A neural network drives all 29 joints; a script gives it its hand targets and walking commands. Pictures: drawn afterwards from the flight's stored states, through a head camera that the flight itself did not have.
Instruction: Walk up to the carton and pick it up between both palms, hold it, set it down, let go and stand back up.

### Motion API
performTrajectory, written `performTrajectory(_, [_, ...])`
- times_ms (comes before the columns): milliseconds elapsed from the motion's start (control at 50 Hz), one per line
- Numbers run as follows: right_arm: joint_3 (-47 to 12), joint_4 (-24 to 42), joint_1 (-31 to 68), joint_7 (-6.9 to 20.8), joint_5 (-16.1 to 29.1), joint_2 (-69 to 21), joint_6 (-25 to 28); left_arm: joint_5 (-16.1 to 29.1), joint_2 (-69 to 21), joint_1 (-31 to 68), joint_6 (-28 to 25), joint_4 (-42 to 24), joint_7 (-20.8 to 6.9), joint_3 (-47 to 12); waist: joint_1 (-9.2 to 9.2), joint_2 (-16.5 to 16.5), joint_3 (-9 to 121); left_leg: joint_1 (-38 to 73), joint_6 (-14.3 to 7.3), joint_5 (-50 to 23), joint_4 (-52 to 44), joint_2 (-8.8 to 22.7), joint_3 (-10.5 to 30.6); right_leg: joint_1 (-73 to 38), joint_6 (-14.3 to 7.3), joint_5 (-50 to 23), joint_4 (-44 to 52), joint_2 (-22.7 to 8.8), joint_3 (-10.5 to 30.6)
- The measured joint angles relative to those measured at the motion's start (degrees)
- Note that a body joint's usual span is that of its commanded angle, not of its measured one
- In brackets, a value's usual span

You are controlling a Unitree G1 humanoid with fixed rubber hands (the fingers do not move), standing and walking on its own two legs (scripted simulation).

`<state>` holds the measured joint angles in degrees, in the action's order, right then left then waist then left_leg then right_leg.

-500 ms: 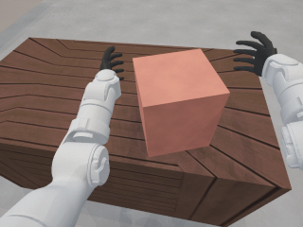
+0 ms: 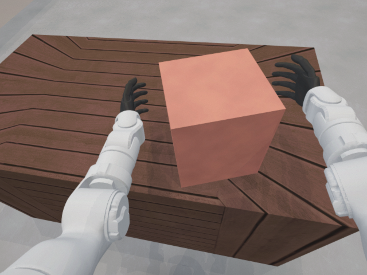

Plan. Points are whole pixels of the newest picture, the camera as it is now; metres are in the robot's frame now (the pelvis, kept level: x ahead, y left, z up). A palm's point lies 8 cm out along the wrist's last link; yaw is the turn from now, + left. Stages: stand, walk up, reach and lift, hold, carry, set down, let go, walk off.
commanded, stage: reach and lift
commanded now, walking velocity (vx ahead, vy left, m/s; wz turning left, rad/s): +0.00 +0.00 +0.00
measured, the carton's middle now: (212, 122) +0.46 +0.04 +0.04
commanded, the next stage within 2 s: none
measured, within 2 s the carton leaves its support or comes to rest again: neither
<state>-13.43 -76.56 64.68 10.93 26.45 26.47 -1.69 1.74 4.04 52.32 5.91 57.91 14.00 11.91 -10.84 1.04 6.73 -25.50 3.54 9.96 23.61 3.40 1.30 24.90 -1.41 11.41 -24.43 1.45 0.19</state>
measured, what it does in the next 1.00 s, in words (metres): stands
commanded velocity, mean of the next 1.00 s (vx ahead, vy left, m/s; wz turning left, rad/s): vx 0.00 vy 0.00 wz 0.00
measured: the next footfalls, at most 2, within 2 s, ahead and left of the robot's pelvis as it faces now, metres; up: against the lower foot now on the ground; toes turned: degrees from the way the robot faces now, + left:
none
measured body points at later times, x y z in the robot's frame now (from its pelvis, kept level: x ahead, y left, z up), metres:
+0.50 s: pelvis +0.00 +0.00 +0.00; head +0.06 -0.02 +0.45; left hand +0.43 +0.20 +0.10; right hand +0.51 -0.11 +0.12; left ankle +0.01 +0.16 -0.74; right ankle -0.01 -0.11 -0.74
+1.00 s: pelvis +0.00 -0.01 +0.00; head +0.06 -0.02 +0.44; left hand +0.42 +0.20 +0.10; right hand +0.51 -0.10 +0.12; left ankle +0.01 +0.16 -0.74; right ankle -0.01 -0.11 -0.74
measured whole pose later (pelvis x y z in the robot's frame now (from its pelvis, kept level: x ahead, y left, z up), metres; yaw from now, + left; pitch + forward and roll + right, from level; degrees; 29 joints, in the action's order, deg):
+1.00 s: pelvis +0.00 -0.01 +0.00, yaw +0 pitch +13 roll +0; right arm 1.3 -76.1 65.1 5.1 11.9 16.4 1.3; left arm -3.8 -3.9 51.7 3.6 52.6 14.5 22.3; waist -10.9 1.1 6.8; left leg -27.0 3.9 9.8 23.6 4.0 1.3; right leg 26.4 -1.4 11.4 -24.4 1.9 -0.2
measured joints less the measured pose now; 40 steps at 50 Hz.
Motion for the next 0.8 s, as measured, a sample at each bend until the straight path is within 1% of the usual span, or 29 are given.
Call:
performTrajectory(180, [-0.01,-0.38,0.02,-0.61,0.0,-1.28,3.11,0.0,-0.16,-0.75,-3.81,0.46,-0.48,-0.55,-0.02,0.0,0.68,-1.42,0.01,-0.02,0.0,0.02,0.0,1.4,0.0,0.01,0.0,0.0,-0.06])
performTrajectory(340, [0.38,-0.61,0.36,-2.09,-0.26,-4.45,3.21,0.01,-1.77,-0.6,-4.09,0.2,-0.51,-0.16,-0.03,0.0,0.42,-1.46,0.01,-0.04,0.0,0.03,0.0,1.41,0.0,0.03,0.0,0.0,-0.12])
performTrajectory(440, [3.33,-0.62,0.52,-3.5,-2.6,-6.62,3.21,0.02,-3.85,-0.39,-3.8,-1.05,-0.42,0.63,-0.03,0.0,0.51,-1.51,0.09,-0.04,0.0,0.06,0.0,1.46,0.0,0.03,0.0,0.02,-0.14])
performTrajectory(480, [4.63,-0.83,0.66,-4.03,-3.77,-6.83,3.2,0.02,-4.63,-0.33,-3.09,-1.94,0.35,1.46,-0.04,-0.01,0.56,-1.51,0.16,-0.04,0.0,0.1,0.0,1.46,0.0,0.03,0.0,0.06,-0.15])
performTrajectory(580, [5.33,-1.17,0.85,-5.01,-4.67,-7.24,3.13,0.01,-5.35,-0.34,-2.25,-3.17,0.81,3.36,-0.03,-0.01,0.36,-1.52,0.24,-0.11,0.0,0.3,0.0,1.47,0.0,0.03,0.0,0.24,-0.19])
performTrajectory(680, [7.46,-1.0,0.86,-5.46,-6.08,-8.05,2.97,-0.23,-5.63,-0.54,-1.9,-4.36,0.81,4.28,-0.03,0.01,-0.04,-1.51,0.38,-0.14,0.0,0.51,0.0,1.47,0.0,0.0,0.0,0.43,-0.25])
performTrajectory(800, [8.59,0.03,0.61,-5.8,-8.1,-8.56,2.97,-0.76,-6.03,-0.85,-1.87,-5.01,0.92,5.18,-0.03,0.07,0.05,-1.53,0.4,-0.22,0.0,0.56,0.0,1.47,0.0,0.0,0.0,0.46,-0.3])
